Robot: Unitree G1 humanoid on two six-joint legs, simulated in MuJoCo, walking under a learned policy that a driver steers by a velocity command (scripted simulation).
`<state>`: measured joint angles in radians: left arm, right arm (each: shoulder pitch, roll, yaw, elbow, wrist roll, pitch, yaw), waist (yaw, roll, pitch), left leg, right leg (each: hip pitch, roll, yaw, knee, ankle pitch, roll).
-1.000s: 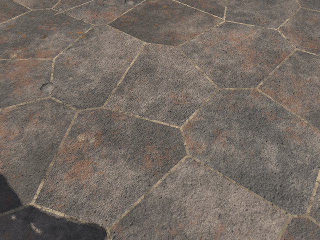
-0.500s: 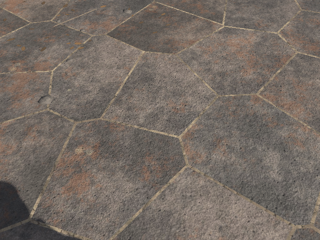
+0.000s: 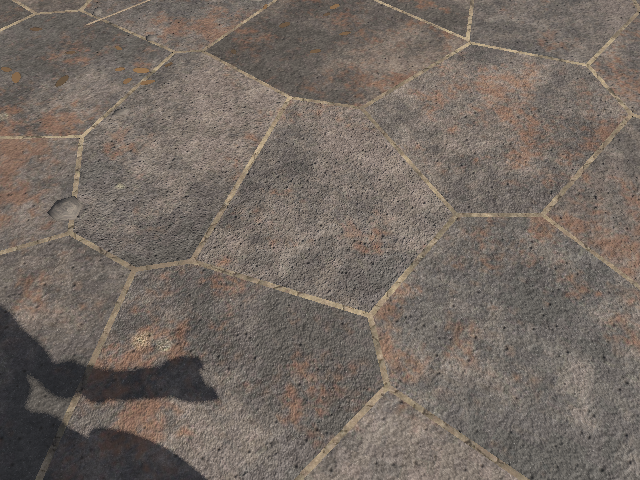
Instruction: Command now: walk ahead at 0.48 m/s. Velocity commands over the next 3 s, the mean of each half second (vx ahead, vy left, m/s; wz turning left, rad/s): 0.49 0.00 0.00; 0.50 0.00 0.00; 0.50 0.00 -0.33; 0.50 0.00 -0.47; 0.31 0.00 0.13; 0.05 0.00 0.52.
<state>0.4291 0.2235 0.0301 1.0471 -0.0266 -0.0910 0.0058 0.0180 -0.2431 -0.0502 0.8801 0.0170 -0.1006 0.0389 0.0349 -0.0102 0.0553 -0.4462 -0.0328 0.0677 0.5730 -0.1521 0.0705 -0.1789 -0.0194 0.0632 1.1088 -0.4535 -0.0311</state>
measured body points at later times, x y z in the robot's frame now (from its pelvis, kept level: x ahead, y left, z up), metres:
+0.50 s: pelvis +0.29 -0.05 +0.00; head +0.33 -0.06 +0.45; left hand +0.49 +0.19 -0.10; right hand +0.26 -0.32 -0.15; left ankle +0.11 +0.09 -0.68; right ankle +0.40 -0.15 -0.72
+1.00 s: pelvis +0.58 -0.02 +0.00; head +0.60 -0.02 +0.45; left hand +0.52 +0.24 -0.14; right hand +0.79 -0.25 -0.09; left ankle +0.72 +0.08 -0.72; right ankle +0.41 -0.15 -0.72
